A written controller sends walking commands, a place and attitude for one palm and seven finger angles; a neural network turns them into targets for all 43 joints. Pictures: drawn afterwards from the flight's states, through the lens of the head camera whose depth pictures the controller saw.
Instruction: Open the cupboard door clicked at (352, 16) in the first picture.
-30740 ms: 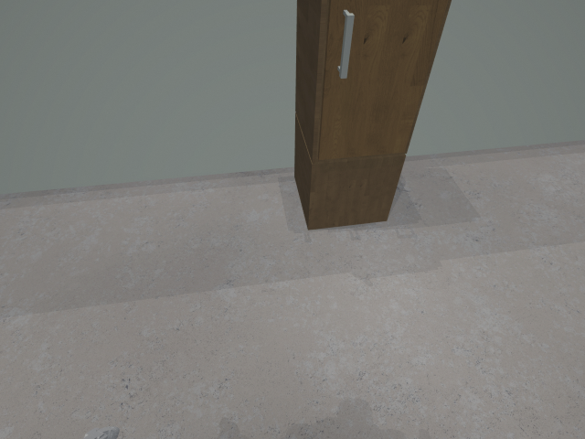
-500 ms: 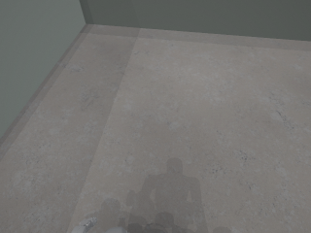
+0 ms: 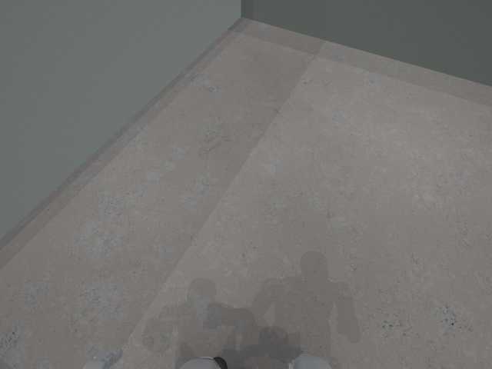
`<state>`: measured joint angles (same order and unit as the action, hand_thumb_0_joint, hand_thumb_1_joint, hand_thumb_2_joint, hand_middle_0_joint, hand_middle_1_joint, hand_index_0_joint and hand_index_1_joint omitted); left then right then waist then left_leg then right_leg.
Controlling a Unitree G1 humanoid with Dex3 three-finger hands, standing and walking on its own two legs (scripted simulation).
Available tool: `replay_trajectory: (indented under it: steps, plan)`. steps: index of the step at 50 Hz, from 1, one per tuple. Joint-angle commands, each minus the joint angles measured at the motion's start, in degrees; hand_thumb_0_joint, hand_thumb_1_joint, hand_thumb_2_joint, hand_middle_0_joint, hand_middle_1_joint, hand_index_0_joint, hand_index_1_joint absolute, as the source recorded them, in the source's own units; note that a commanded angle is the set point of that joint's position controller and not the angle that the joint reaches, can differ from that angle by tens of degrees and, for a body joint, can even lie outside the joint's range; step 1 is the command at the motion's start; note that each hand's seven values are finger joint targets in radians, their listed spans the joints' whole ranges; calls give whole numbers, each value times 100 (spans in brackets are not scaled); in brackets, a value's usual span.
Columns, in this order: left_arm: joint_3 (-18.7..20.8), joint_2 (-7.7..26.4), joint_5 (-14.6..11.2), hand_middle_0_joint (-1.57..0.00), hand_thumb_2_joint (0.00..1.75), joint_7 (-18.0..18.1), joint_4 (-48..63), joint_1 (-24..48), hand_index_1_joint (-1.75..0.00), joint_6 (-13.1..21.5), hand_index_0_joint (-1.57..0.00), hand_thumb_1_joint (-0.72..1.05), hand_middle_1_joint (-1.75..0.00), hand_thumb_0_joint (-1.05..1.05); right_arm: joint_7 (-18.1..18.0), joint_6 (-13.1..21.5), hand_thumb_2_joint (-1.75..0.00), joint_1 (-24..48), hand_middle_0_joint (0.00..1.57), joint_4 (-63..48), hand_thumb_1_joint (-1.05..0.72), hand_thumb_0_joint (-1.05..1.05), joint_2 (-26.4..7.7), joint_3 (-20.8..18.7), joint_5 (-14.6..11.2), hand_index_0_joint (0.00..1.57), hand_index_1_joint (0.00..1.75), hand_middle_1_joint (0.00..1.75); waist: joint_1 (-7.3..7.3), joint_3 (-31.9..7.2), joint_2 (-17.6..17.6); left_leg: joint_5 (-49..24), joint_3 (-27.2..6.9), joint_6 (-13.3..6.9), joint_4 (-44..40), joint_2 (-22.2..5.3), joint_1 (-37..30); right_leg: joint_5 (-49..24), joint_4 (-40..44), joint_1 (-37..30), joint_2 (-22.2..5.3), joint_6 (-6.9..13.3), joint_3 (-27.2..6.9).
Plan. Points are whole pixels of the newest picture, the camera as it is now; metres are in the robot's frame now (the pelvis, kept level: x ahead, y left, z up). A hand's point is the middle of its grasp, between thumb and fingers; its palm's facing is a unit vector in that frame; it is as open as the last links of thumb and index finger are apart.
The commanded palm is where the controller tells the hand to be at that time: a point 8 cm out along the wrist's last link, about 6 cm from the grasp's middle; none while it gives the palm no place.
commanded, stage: turn to face it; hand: left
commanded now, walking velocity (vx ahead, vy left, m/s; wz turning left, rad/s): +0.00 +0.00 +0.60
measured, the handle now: out of the picture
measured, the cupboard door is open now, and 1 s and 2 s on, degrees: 45 45 45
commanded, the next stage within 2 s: none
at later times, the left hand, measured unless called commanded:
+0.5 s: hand out of the picture -0.01 +0.12 -0.16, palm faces +0.38 -0.89 -0.25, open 7.3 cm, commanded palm none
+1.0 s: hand out of the picture +0.05 +0.13 -0.14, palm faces +0.58 -0.75 -0.32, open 7.4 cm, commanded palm none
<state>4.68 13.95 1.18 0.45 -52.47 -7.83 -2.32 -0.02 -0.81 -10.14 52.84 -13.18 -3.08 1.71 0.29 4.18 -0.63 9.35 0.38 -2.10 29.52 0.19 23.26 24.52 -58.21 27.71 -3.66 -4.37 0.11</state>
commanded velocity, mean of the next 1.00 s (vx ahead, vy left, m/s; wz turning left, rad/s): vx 0.00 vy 0.00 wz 0.60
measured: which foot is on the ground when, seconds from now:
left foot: down 0.00-0.14, up 0.16-0.54, down 0.56-0.90, up 0.92-1.00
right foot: up 0.00-0.12, down 0.14-0.56, up 0.58-0.88, down 0.90-1.00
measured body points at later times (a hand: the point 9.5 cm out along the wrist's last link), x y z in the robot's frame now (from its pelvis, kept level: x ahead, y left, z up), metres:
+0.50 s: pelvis +0.03 -0.07 +0.00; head +0.10 -0.06 +0.44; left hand -0.03 +0.16 -0.14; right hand +0.24 -0.28 -0.14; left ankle -0.01 +0.05 -0.70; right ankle +0.00 -0.17 -0.73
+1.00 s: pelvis +0.09 -0.10 +0.00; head +0.15 -0.10 +0.44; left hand +0.02 +0.17 -0.12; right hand +0.30 -0.27 -0.17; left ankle -0.03 +0.00 -0.67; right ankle +0.14 -0.20 -0.73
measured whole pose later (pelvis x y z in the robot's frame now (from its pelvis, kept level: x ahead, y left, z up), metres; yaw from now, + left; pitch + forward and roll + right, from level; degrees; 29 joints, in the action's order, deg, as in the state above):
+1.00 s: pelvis +0.09 -0.10 +0.00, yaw +37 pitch +2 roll +2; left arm 2.6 11.3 1.4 1.0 -49.0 -9.3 -0.1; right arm 0.7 -4.0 -9.4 53.6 -15.2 -5.2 1.0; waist 0.9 5.3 -3.1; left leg 28.5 -3.1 2.1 59.9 1.7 27.3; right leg 20.6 -35.9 17.2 -4.3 0.8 5.5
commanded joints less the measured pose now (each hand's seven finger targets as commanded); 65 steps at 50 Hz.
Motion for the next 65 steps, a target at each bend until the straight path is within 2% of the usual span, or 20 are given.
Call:
replay_trajectory:
  steps: [1,5,7,8,11,13,21,25,27,28,29,33,43,44,46,51,59,63,64,65]
  plan:
    - [-7,278,-22,-20,90,24,483,-100,-30,105,-20,90,-30,0,-38,-15,-90,-198,20,-338,-90,0,-1208,-381,-1,20,30,30,160,-911,-805,-183,-1745,-666,-1030,-1292,-941,120,1040,-316,185,1,143]
    - [49,465,-50,-20,90,55,335,-847,-30,174,-20,90,-30,0,-12,-105,-90,270,20,-502,-90,0,-1124,-422,-64,20,30,30,-197,-937,-760,149,-1746,-357,-540,-876,-45,-765,3013,-1866,329,103,250]
    - [222,1412,99,-20,90,139,368,-1077,-30,263,-20,90,-30,0,42,-107,-90,427,20,-747,-90,0,-415,-329,-129,20,30,30,-413,-630,2247,2254,-130,510,2034,537,1797,-541,4689,-2627,-2200,1000,-2417]
    - [157,1393,39,-20,90,172,475,-784,-30,250,-20,90,-30,0,69,-110,-90,502,20,-718,-90,0,-803,-386,-76,20,30,30,-316,-532,1774,2495,-421,425,3256,133,1435,-1149,4576,-1750,-2639,1273,-2228]
    - [-11,723,-2,-20,90,163,596,-71,-30,286,-20,90,-30,0,145,-247,-90,302,20,-398,-90,0,-588,-349,-47,20,30,30,179,-143,1298,1470,-256,547,4334,-155,1422,-2573,3973,-1533,-1520,1028,-604]
    - [-22,641,2,-20,90,158,531,-377,-30,328,-20,90,-30,0,177,-236,-90,373,20,-413,-90,0,-428,-281,-86,20,30,30,72,-272,1335,1367,-18,612,3875,-117,1423,-3950,3674,-2135,-1320,884,0]
    - [74,880,40,-20,90,158,258,-1262,-30,341,-20,90,-30,0,178,-183,-90,1044,20,-531,-90,0,-290,-107,-114,20,30,30,-331,-633,1208,1591,574,549,1722,-73,759,-5703,3077,-3296,-1623,939,461]
    - [138,1017,10,-20,90,112,280,-1032,-30,348,-20,90,-30,0,137,-108,-90,560,20,-470,-90,0,-451,-137,-100,20,30,30,-36,-809,1211,969,873,322,363,183,-525,-5933,2269,-2759,-1639,753,875]
    - [106,867,-78,-20,90,54,434,-766,-30,337,-20,90,-30,0,94,-35,-90,-293,20,-269,-90,0,-1078,-319,-36,20,30,30,502,-1362,-17,-1496,-224,-199,-348,-787,-2680,-3548,515,-976,-1180,246,1226]
    - [-36,432,-108,-20,90,24,711,-391,-30,316,-20,90,-30,0,56,-27,-90,-740,20,-223,-90,0,-1644,-466,-47,20,30,30,726,-1457,-1639,-4215,-2369,-1103,-432,-2379,-3314,1144,-856,597,-348,-63,986]
    - [-7,586,-60,-20,90,85,859,-106,-30,185,-20,90,-30,0,16,-90,-90,-880,20,-132,-90,0,-1696,-454,-89,20,30,30,692,-1416,-900,-4284,-2173,-1451,-417,-2596,-2968,1337,-1270,765,-366,4,162]
    - [61,558,1,-20,90,21,536,-298,-30,47,-20,90,-30,0,-85,-34,-90,388,20,-471,-90,0,-1192,-297,-46,20,30,30,60,-451,-1078,-1310,-1191,-731,-963,-1473,-1130,78,-853,323,-379,-62,-65]
    - [58,481,-26,-20,90,0,518,-752,-30,177,-20,90,-30,0,-20,-84,-90,558,20,-560,-90,0,-1203,-388,-50,20,30,30,-246,-592,-802,-613,-1440,-425,-323,-934,-231,-808,2454,-1626,286,-5,388]
    - [110,655,-13,-20,90,28,477,-1028,-30,245,-20,90,-30,0,-12,-77,-90,583,20,-606,-90,0,-1013,-366,-94,20,30,30,-393,-769,-304,-106,-1262,-173,203,-616,170,-1202,3369,-2320,-29,56,101]
    - [217,1495,61,-20,90,127,517,-1125,-30,317,-20,90,-30,0,33,-63,-90,536,20,-781,-90,0,-594,-308,-129,20,30,30,-474,-884,2065,2810,-212,417,3143,311,1228,-2522,4190,-2524,-2606,1164,-2343]
    - [-15,639,-8,-20,90,158,685,-313,-30,306,-20,90,-30,0,144,-226,-90,340,20,-417,-90,0,-461,-258,-88,20,30,30,51,-436,1386,1522,-125,585,4157,-194,1171,-3713,3690,-2080,-1457,928,-39]
    - [135,956,48,-20,90,156,397,-991,-30,320,-20,90,-30,0,187,-145,-90,800,20,-495,-90,0,-242,-98,-132,20,30,30,-307,-666,1270,1629,609,506,1445,-97,450,-5168,3087,-3054,-1729,972,599]
    - [173,982,-12,-20,90,97,411,-697,-30,305,-20,90,-30,0,162,-88,-90,71,20,-370,-90,0,-522,-187,-87,20,30,30,167,-902,926,350,699,287,-114,31,-1175,-4567,1957,-2147,-1613,582,1061]
    - [146,819,-61,-20,90,63,531,-604,-30,286,-20,90,-30,0,132,-39,-90,-420,20,-264,-90,0,-983,-312,-46,20,30,30,459,-1253,-55,-1122,-210,-68,-407,-696,-2309,-3127,872,-1100,-1262,269,1278]
    - [5,367,-112,-20,90,23,806,-336,-30,255,-20,90,-30,0,74,-14,-90,-863,20,-209,-90,0,-1634,-476,-30,20,30,30,690,-1368,-1833,-3793,-2538,-1059,-616,-2363,-3001,1319,-576,574,-358,-126,1098]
